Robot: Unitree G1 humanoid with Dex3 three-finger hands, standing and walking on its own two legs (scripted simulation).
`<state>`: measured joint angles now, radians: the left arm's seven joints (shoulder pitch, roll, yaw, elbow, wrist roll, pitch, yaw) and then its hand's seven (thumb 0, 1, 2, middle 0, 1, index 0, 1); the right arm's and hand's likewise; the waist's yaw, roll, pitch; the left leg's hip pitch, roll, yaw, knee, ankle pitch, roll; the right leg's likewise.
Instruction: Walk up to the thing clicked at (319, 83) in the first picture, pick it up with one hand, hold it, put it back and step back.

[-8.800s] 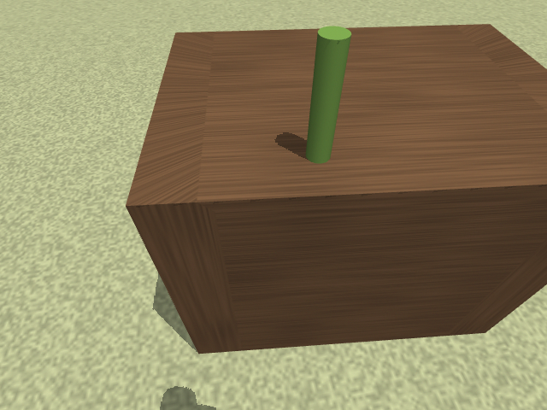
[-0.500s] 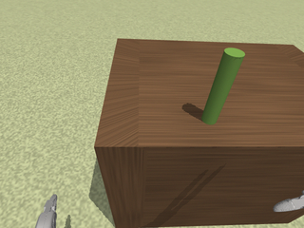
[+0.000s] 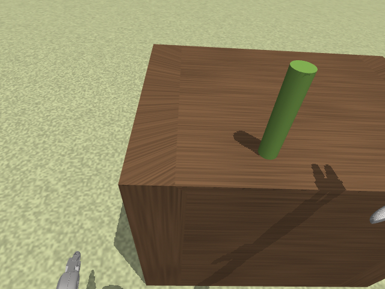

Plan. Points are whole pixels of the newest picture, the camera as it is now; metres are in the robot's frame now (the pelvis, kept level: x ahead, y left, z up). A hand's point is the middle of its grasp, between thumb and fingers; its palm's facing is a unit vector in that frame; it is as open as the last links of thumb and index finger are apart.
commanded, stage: go down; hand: right
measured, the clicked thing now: (282, 116) +0.46 -0.19 +0.15
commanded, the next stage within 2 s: none
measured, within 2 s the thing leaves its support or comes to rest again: neither
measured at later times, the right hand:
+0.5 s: hand out of the picture +0.31 -0.34 +0.21, palm faces +0.22 +0.97 -0.12, open 17.7 cm
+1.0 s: hand out of the picture +0.34 -0.36 +0.21, palm faces +0.17 +0.98 -0.03, open 17.7 cm
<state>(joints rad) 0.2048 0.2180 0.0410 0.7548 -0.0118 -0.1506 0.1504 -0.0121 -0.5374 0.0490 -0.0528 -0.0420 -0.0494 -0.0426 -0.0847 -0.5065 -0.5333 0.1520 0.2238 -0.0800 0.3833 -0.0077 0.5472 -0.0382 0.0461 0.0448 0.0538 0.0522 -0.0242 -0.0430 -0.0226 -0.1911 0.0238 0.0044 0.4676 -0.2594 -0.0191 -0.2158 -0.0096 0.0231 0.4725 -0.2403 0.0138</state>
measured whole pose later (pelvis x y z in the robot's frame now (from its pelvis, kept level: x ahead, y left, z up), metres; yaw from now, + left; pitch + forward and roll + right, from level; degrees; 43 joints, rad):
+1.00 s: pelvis +0.00 +0.01 -0.01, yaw -1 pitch +4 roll +1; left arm 0.23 0.25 -0.05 0.72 -0.01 -0.24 0.23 -0.01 -0.54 0.06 -0.06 -0.05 -0.05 -0.05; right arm -0.54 -0.78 -0.60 0.75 0.24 0.14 0.59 -0.01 0.60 -0.05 0.04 0.05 0.05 0.06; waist 0.00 -0.02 -0.07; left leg -0.31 0.01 0.03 0.52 -0.28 -0.01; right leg -0.35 -0.02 0.05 0.55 -0.27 0.02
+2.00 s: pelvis +0.01 +0.00 -0.01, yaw +0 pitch +6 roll +1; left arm 0.25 0.26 -0.07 0.65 -0.01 -0.20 0.23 -0.01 -0.53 0.05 -0.05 -0.05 -0.05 -0.05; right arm -0.65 -0.87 -0.60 0.90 0.21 0.14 0.60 -0.01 0.56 -0.04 0.06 0.05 0.06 0.05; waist 0.03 -0.02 -0.10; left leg -0.35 0.00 0.02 0.53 -0.29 -0.02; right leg -0.40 -0.03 0.04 0.59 -0.30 0.02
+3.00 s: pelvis +0.00 +0.00 -0.02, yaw +2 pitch +11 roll +2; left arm 0.27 0.23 -0.03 0.55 0.02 -0.20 0.15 -0.01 -0.51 0.03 -0.07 -0.06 -0.07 -0.05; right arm -0.65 -0.55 -0.47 0.93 0.17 -0.14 0.33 -0.01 0.53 -0.04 0.05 0.04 0.05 0.05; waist 0.10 0.02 -0.07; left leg -0.53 -0.02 -0.01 0.67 -0.32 -0.02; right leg -0.57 -0.05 0.02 0.73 -0.34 0.02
